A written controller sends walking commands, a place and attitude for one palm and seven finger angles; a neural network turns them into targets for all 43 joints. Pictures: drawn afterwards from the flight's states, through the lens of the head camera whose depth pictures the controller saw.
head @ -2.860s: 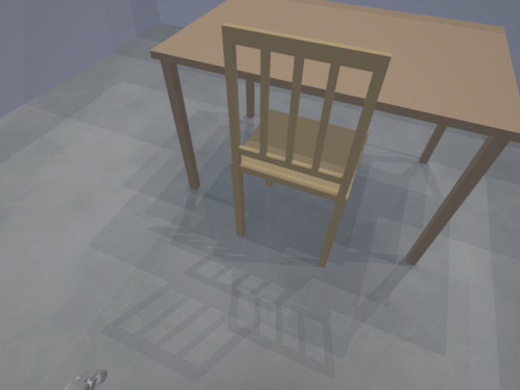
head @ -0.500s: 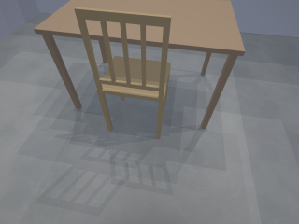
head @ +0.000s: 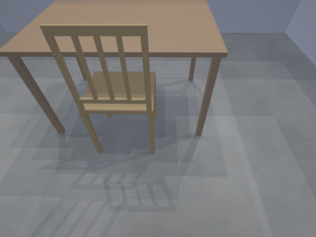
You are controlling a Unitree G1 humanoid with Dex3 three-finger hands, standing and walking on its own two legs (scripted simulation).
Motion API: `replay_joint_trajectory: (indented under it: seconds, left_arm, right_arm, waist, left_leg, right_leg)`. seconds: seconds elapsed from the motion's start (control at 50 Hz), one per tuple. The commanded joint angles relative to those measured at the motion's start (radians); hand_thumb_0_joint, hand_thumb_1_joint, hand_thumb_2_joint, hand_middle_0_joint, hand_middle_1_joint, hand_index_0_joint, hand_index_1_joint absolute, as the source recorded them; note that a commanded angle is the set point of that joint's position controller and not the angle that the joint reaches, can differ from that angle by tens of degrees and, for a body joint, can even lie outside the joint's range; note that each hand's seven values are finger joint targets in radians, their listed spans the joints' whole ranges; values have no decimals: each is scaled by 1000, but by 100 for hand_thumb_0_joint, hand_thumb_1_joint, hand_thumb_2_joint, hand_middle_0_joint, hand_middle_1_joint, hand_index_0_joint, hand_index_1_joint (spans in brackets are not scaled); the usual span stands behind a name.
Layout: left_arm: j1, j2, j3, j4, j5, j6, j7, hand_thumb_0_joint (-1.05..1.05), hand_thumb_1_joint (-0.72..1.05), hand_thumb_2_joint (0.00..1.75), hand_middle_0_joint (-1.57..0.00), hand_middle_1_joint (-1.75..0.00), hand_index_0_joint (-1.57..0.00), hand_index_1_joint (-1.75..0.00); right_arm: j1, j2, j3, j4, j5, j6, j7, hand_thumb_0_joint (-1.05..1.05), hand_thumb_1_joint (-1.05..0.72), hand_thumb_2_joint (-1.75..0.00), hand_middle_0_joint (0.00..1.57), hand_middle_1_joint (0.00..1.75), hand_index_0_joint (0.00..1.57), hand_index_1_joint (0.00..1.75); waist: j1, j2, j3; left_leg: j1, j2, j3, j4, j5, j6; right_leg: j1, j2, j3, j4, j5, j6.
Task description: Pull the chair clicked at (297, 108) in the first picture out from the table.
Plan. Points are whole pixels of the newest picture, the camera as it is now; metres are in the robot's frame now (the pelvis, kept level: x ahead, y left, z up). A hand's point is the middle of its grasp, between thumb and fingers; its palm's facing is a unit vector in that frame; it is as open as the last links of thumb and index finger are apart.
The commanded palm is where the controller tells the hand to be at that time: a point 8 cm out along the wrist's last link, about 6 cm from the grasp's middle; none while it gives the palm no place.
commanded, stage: take the last steps up to it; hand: left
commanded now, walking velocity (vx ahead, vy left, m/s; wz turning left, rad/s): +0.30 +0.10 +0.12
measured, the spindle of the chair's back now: (105, 71) +0.81 +0.27 -0.05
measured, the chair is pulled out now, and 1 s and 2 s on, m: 0.00 0.00 0.00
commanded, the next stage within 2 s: come to a stop and stand still in 0.76 s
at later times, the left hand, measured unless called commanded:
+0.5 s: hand out of the picture +0.12 +0.27 -0.19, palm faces +0.11 -0.98 -0.16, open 7.4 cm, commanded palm none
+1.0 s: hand (88, 162) +0.40 +0.28 -0.17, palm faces +0.04 -0.98 -0.21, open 7.2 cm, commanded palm none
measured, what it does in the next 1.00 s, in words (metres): walks ahead: left foot, then right foot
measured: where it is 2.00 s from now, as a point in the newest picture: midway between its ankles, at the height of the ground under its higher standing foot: (145, 229)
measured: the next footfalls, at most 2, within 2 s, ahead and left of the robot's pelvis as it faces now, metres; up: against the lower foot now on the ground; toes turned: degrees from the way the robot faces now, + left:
left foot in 0.36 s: +0.27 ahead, +0.19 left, +0.00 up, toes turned +10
right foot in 0.86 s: +0.39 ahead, -0.01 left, +0.00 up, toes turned -6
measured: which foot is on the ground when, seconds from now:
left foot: up 0.00-0.34, down 0.36-0.86, up 0.88-1.00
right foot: down 0.00-0.38, up 0.40-0.84, down 0.86-1.00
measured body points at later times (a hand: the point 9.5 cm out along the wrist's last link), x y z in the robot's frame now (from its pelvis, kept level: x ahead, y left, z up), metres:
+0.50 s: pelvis +0.17 +0.10 -0.01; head +0.20 +0.12 +0.44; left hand +0.11 +0.33 -0.18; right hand +0.27 -0.13 -0.14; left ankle +0.23 +0.19 -0.73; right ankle +0.08 -0.05 -0.64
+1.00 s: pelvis +0.33 +0.10 +0.00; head +0.36 +0.10 +0.45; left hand +0.40 +0.33 -0.15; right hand +0.31 -0.11 -0.16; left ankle +0.29 +0.20 -0.70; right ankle +0.35 +0.00 -0.73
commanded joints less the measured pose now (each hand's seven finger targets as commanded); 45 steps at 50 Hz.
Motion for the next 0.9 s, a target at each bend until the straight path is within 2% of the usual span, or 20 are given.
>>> replay_joint_trajectory:
  seconds: [0.0,0.06,0.18,0.26,0.28,0.32,0.34,0.36,0.38,0.42,0.44,0.48,0.54,0.72,0.78,0.8,0.82,0.84,0.86,0.88]
  left_arm:
    - [177,158,39,26,-3,-24,29,0,90,90,-20,-30,-20,-30]
    - [157,110,27,32,2,-37,32,0,90,90,-20,-30,-20,-30]
    - [190,131,28,70,8,-53,35,0,90,90,-20,-30,-20,-30]
    - [188,159,37,79,15,-46,36,0,90,90,-20,-30,-20,-30]
    - [184,168,41,79,15,-43,36,0,90,90,-20,-30,-20,-30]
    - [182,149,41,79,10,-36,32,0,90,90,-20,-30,-20,-30]
    - [230,97,37,70,-4,-29,22,0,90,90,-20,-30,-20,-30]
    - [214,61,31,32,-10,-26,15,0,90,90,-20,-30,-20,-30]
    - [169,69,35,13,-7,-28,16,0,90,90,-20,-30,-20,-30]
    - [119,61,32,25,-6,-25,7,0,90,90,-20,-30,-20,-30]
    - [123,51,34,42,3,-18,1,0,90,90,-20,-30,-20,-30]
    - [167,18,28,54,10,1,0,0,90,90,-20,-30,-20,-30]
    - [175,18,31,36,10,23,0,0,90,90,-20,-30,-20,-30]
    - [-34,35,26,-63,9,14,2,0,90,90,-20,-30,-20,-30]
    - [45,32,25,-37,11,0,7,0,90,90,-20,-30,-20,-30]
    - [99,57,29,-16,13,-12,11,0,90,90,-20,-30,-20,-30]
    - [178,123,40,10,15,-26,19,0,90,90,-20,-30,-20,-30]
    - [243,204,55,25,8,-31,24,0,90,90,-20,-30,-20,-30]
    - [248,196,46,24,-4,-29,30,0,90,90,-20,-30,-20,-30]
    - [167,153,39,21,-3,-32,39,0,90,90,-20,-30,-20,-30]
  right_arm:
    - [-144,-85,-34,-114,-9,-41,15,0,-90,-90,20,30,20,30]
    - [-95,-32,-34,-89,-10,-24,24,0,-90,-90,20,30,20,30]
    - [-201,-28,-37,-150,-3,-24,48,0,-90,-90,20,30,20,30]
    - [-251,-31,-34,-176,2,-39,55,0,-90,-90,20,30,20,30]
    - [-224,-38,-38,-171,1,-44,52,0,-90,-90,20,30,20,30]
    - [27,-119,-56,-99,-11,-58,33,0,-90,-90,20,30,20,30]
    - [146,-238,-84,-72,-26,-66,15,0,-90,-90,20,30,20,30]
    - [186,-304,-93,-65,-12,-64,0,0,-90,-90,20,30,20,30]
    - [120,-286,-84,-76,-2,-56,-10,0,-90,-90,20,30,20,30]
    - [-71,-175,-56,-128,1,-67,-15,0,-90,-90,20,30,20,30]
    - [-125,-136,-42,-138,-4,-76,-15,0,-90,-90,20,30,20,30]
    - [-147,-90,-26,-127,-1,-88,-17,0,-90,-90,20,30,20,30]
    - [-162,-80,-33,-130,0,-88,-17,0,-90,-90,20,30,20,30]
    - [-84,-104,-33,-92,-6,-76,-13,0,-90,-90,20,30,20,30]
    - [-86,-101,-29,-76,-6,-70,-15,0,-90,-90,20,30,20,30]
    - [-79,-83,-24,-70,0,-71,-14,0,-90,-90,20,30,20,30]
    - [-72,-51,-18,-76,8,-75,-9,0,-90,-90,20,30,20,30]
    - [-40,-22,-14,-101,7,-78,-6,0,-90,-90,20,30,20,30]
    - [-89,-50,-15,-107,7,-69,-16,0,-90,-90,20,30,20,30]
    - [-112,-21,-10,-96,11,-61,-22,0,-90,-90,20,30,20,30]
  waist:
    - [86,-172,107]
    - [42,-124,137]
    - [41,-184,157]
    - [44,-190,149]
    - [29,-187,129]
    - [-75,-56,-26]
    - [-102,207,-150]
    - [-96,386,-189]
    - [-80,267,-147]
    - [-22,66,-65]
    - [5,44,-20]
    - [44,72,7]
    - [68,71,23]
    - [21,-14,93]
    - [54,-7,28]
    - [76,-55,-11]
    - [100,-180,-64]
    - [92,-329,-108]
    - [108,-189,-104]
    - [76,-163,-85]
  left_leg:
    - [-432,82,-50,297,102,-8]
    - [-396,91,-12,266,198,-37]
    - [-363,98,31,76,298,-39]
    - [-205,59,64,-75,256,-7]
    - [-133,43,73,-114,237,2]
    - [200,9,69,-229,245,22]
    - [379,199,-188,-328,214,72]
    - [433,366,-500,-503,198,138]
    - [392,383,-506,-538,185,170]
    - [181,341,-349,-544,143,170]
    - [84,298,-249,-554,188,143]
    - [-7,241,-135,-576,288,128]
    - [-30,233,-85,-625,266,157]
    - [57,263,-98,-590,315,195]
    - [86,197,-19,-425,404,134]
    - [60,151,21,-304,431,96]
    - [-76,76,75,-123,339,51]
    - [-264,-27,135,96,-5,0]
    - [-260,-12,44,230,-166,-8]
    - [-246,18,-20,246,-122,-17]
  right_leg:
    - [166,-349,395,-385,-187,-136]
    - [97,-294,194,-383,41,-103]
    - [76,-272,86,-373,184,-90]
    - [53,-275,63,-310,229,-74]
    - [46,-271,53,-256,268,-71]
    - [-2,-190,-20,104,337,-35]
    - [-156,-58,-79,414,29,3]
    - [-346,41,-10,694,-316,13]
    - [-407,-15,87,805,-265,-15]
    - [-404,-88,97,851,-112,-16]
    - [-364,-115,108,796,-48,-10]
    - [-296,-107,89,706,-3,5]
    - [-287,-107,76,574,25,16]
    - [-224,-67,49,174,30,12]
    - [-59,-8,-4,10,105,2]
    - [59,-13,26,-58,163,-14]
    - [215,-142,212,-85,292,-68]
    - [367,-351,468,-168,504,-189]
    - [307,-412,474,-190,679,-271]
    - [248,-364,389,-162,857,-261]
